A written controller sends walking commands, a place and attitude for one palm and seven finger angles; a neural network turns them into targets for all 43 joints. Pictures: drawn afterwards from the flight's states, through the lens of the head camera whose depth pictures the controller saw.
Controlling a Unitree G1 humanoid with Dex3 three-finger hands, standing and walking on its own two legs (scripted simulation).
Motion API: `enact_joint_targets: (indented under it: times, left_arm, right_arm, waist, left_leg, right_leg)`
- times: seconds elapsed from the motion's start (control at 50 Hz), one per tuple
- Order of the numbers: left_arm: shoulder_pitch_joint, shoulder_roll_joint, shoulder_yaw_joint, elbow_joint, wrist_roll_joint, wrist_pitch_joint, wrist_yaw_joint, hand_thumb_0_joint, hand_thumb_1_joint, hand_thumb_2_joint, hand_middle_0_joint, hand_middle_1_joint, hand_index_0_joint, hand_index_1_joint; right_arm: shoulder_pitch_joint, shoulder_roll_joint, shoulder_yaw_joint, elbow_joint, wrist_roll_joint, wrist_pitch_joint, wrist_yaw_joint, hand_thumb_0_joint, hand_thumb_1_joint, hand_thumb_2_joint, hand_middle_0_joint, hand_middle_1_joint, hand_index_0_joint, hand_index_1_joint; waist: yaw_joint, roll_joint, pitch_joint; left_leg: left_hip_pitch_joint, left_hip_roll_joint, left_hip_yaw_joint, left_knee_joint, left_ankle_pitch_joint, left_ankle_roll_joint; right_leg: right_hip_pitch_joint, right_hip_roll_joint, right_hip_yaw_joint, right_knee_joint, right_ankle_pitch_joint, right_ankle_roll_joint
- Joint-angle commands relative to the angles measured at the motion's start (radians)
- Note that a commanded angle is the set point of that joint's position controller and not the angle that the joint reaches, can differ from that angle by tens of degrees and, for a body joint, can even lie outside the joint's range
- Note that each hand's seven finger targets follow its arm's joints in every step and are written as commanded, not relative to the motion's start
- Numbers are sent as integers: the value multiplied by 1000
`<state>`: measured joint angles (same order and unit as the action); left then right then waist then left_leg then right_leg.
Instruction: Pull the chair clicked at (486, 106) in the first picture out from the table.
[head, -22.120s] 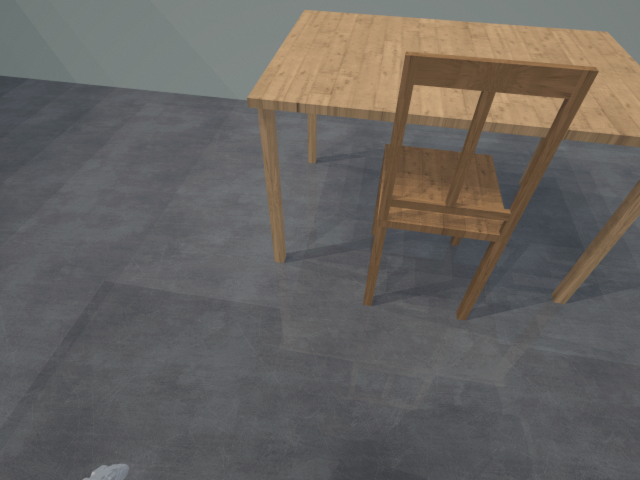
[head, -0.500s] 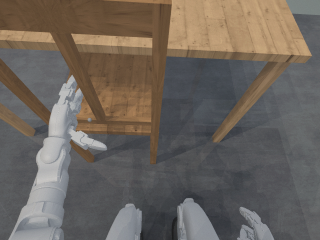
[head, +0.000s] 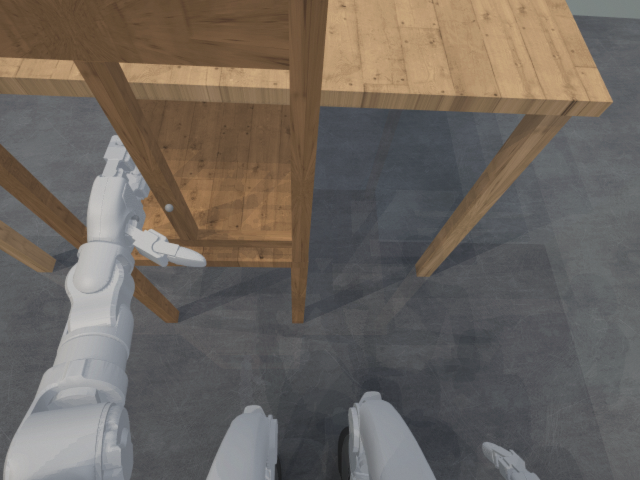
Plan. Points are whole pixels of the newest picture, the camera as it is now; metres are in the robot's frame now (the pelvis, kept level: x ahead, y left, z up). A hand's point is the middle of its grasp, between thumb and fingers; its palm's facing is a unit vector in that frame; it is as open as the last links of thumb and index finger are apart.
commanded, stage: push the fingers through the gap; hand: left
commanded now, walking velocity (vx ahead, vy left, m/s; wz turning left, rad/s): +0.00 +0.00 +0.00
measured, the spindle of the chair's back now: (156, 172) +0.47 +0.19 +0.05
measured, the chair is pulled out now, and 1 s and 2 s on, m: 0.00 0.00 0.03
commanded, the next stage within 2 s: hook a spindle and tug to test in 0.26 s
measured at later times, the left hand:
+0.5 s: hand (169, 210) +0.43 +0.18 +0.03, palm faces -0.03 -1.00 -0.04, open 16.8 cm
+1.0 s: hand (172, 208) +0.44 +0.18 +0.02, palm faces +0.00 -1.00 -0.03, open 10.2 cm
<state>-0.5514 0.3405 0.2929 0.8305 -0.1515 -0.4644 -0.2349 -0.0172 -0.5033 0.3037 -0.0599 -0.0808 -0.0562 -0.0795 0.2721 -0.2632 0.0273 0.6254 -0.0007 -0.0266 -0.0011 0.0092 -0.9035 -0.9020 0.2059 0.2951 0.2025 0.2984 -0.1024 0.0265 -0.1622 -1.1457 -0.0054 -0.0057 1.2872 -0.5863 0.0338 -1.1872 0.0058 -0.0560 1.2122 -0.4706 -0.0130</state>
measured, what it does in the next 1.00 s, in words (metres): stands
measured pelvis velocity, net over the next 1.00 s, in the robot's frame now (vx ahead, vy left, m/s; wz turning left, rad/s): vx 0.00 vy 0.00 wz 0.00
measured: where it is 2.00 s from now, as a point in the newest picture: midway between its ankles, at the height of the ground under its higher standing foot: outside the picture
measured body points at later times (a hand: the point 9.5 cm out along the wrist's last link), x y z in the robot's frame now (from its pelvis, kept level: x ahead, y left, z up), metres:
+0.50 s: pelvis +0.00 +0.00 +0.00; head +0.13 +0.02 +0.43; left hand +0.43 +0.23 +0.03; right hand +0.09 -0.25 -0.12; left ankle +0.00 +0.10 -0.62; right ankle +0.05 -0.12 -0.62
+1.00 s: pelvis +0.00 +0.00 +0.00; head +0.13 +0.02 +0.43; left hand +0.43 +0.23 +0.03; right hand +0.09 -0.26 -0.12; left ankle +0.00 +0.10 -0.62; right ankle +0.05 -0.12 -0.62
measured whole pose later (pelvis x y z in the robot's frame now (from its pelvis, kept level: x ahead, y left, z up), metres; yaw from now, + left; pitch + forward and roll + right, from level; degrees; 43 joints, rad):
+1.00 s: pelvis +0.00 +0.00 +0.00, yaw +0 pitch +25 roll -3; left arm -0.56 0.32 0.28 0.84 -0.15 -0.47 -0.19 -0.01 -0.01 0.52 -0.41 -1.26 -0.42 -1.29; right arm 0.26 -0.26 0.02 0.61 -0.01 -0.01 0.01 0.01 -0.90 -0.90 0.21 0.30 0.20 0.30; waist -0.10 0.03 -0.16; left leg -1.15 -0.01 -0.01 1.29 -0.58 0.04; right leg -1.19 0.00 -0.05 1.22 -0.47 -0.01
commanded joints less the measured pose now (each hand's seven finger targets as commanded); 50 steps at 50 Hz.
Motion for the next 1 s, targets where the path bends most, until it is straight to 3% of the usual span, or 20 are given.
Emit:
enact_joint_targets:
  times: [0.0, 0.06, 0.12, 0.18, 0.24, 0.28, 0.34, 0.4, 0.46, 0.52, 0.54, 0.56, 0.6, 0.64, 0.74, 0.78, 0.84, 0.88, 0.94, 0.98]
  left_arm:
    - [-289, 220, 68, -182, -12, -62, 8, 0, -500, 300, -60, -80, -60, -80]
    - [-327, 217, 52, -265, -13, -94, 12, 0, -500, 300, -60, -80, -60, -80]
    - [-301, 202, 47, -275, -20, -103, 12, 0, -500, 300, -60, -80, -60, -80]
    - [-302, 174, 25, -196, -15, -87, 10, 0, -500, 300, -60, -80, -60, -80]
    - [-310, 173, 28, -146, -11, -70, 10, 0, -500, 300, -60, -80, -60, -80]
    - [-319, 205, 54, -153, -6, -75, 10, 0, -500, 300, -60, -80, -60, -80]
    - [-343, 185, 32, -230, -13, -96, 11, 0, -500, 300, -60, -80, -60, -80]
    - [-305, 163, 16, -266, -21, -105, 12, 0, -500, 300, -113, -244, -113, -244]
    - [-267, 165, 26, -207, -17, -83, 19, 0, -500, 300, -166, -409, -166, -409]
    - [-304, 161, 21, -166, -7, -66, 26, 0, -500, 300, -218, -573, -218, -573]
    - [-294, 176, 37, -158, -5, -64, 28, 0, -500, 300, -236, -628, -236, -628]
    - [-315, 211, 60, -191, -4, -75, 31, 0, -500, 300, -254, -683, -254, -683]
    - [-326, 182, 33, -265, -8, -95, 29, 0, -500, 300, -289, -792, -289, -792]
    - [-302, 143, 1, -307, -16, -108, 26, 0, -500, 300, -324, -902, -324, -902]
    - [-305, 135, -8, -186, -6, -82, 30, 0, -220, 420, -412, -1176, -412, -1176]
    - [-333, 139, -4, -152, 1, -72, 35, 0, -108, 468, -447, -1286, -447, -1286]
    - [-342, 157, 4, -176, 11, -79, 36, 0, 60, 540, -500, -1450, -500, -1450]
    - [-344, 144, -5, -222, 4, -90, 32, 0, 172, 588, -500, -1450, -500, -1450]
    - [-322, 152, 2, -230, -4, -94, 29, 0, 340, 660, -500, -1450, -500, -1450]
    - [-331, 130, -23, -227, 3, -93, 31, 0, 452, 708, -500, -1450, -500, -1450]
  right_arm:
    - [101, -164, -63, -92, -2, -26, -6, 0, -900, -900, 200, 300, 200, 300]
    - [97, -162, -65, -101, -5, -30, -3, 0, -900, -900, 200, 300, 200, 300]
    - [98, -160, -67, -94, -7, -29, -2, 0, -900, -900, 200, 300, 200, 300]
    - [99, -165, -65, -79, -4, -26, -2, 0, -900, -900, 200, 300, 200, 300]
    - [99, -169, -65, -80, -3, -21, -2, 0, -900, -900, 200, 300, 200, 300]
    - [102, -172, -65, -87, -4, -20, -5, 0, -900, -900, 200, 300, 200, 300]
    - [95, -163, -66, -94, -7, -23, -2, 0, -900, -900, 200, 300, 200, 300]
    - [95, -161, -69, -96, -8, -24, 2, 0, -900, -900, 200, 300, 200, 300]
    - [98, -164, -69, -89, -6, -19, 3, 0, -900, -900, 200, 300, 200, 300]
    - [90, -162, -64, -88, -3, -12, 1, 0, -900, -900, 200, 300, 200, 300]
    - [91, -162, -64, -93, -3, -11, 0, 0, -900, -900, 200, 300, 200, 300]
    - [90, -166, -64, -99, -4, -14, -3, 0, -900, -900, 200, 300, 200, 300]
    - [85, -157, -65, -105, -6, -18, 0, 0, -900, -900, 200, 300, 200, 300]
    - [83, -153, -68, -108, -8, -22, 3, 0, -900, -900, 200, 300, 200, 300]
    - [89, -163, -68, -80, -4, -19, 1, 0, -900, -900, 200, 300, 200, 300]
    - [89, -166, -66, -80, -4, -18, -2, 0, -900, -900, 200, 300, 200, 300]
    - [90, -162, -66, -89, -6, -19, -2, 0, -900, -900, 200, 300, 200, 300]
    - [91, -161, -68, -96, -8, -21, 1, 0, -900, -900, 200, 300, 200, 300]
    - [93, -159, -69, -94, -7, -20, 2, 0, -900, -900, 200, 300, 200, 300]
    - [95, -158, -68, -91, -7, -21, 3, 0, -900, -900, 200, 300, 200, 300]
  waist:
    - [-3, 42, -459]
    - [0, 108, -504]
    - [-5, 89, -512]
    - [-24, 57, -431]
    - [-23, 40, -400]
    - [-14, 39, -434]
    - [-7, 99, -503]
    - [-3, 100, -525]
    - [-13, 40, -464]
    - [-23, 27, -402]
    - [-14, 22, -393]
    - [-9, 36, -422]
    - [0, 96, -499]
    - [0, 108, -533]
    - [-27, 31, -400]
    - [-35, 24, -382]
    - [-15, 61, -433]
    - [-10, 96, -492]
    - [-8, 62, -506]
    - [-17, 80, -493]
  left_leg:
    - [206, 2, -29, -166, 364, -16]
    - [286, 6, -43, -169, 412, -24]
    - [304, 9, -43, -168, 435, -27]
    - [273, 13, -54, -173, 385, -27]
    - [227, 8, -49, -177, 317, -22]
    - [237, 6, -49, -175, 331, -21]
    - [316, 9, -54, -171, 409, -32]
    - [353, 14, -60, -170, 479, -40]
    - [292, 13, -57, -169, 425, -30]
    - [215, 5, -43, -174, 331, -20]
    - [200, 3, -39, -178, 309, -20]
    - [219, 5, -42, -177, 330, -20]
    - [298, 5, -46, -175, 397, -29]
    - [359, 12, -55, -173, 470, -40]
    - [253, 11, -59, -179, 334, -30]
    - [229, 8, -54, -178, 290, -23]
    - [254, 4, -50, -179, 320, -26]
    - [312, 7, -55, -174, 384, -31]
    - [300, 8, -51, -167, 410, -30]
    - [310, 12, -58, -168, 428, -32]
  right_leg:
    - [365, 4, 46, -126, 257, -16]
    - [340, 7, 40, -117, 264, -22]
    - [350, 8, 37, -123, 284, -17]
    - [288, 9, 26, -124, 230, -17]
    - [286, 8, 28, -133, 181, -17]
    - [300, 8, 32, -127, 193, -19]
    - [302, 8, 28, -117, 238, -21]
    - [310, 8, 24, -114, 276, -20]
    - [305, 12, 22, -119, 253, -18]
    - [307, 7, 32, -131, 207, -15]
    - [318, 7, 35, -136, 192, -16]
    - [322, 8, 35, -127, 206, -19]
    - [326, 6, 34, -120, 245, -21]
    - [319, 8, 27, -115, 278, -21]
    - [276, 9, 22, -129, 186, -18]
    - [261, 8, 26, -135, 155, -17]
    - [286, 5, 30, -128, 178, -22]
    - [288, 7, 28, -119, 216, -24]
    - [325, 7, 33, -120, 253, -20]
    - [295, 8, 26, -111, 256, -21]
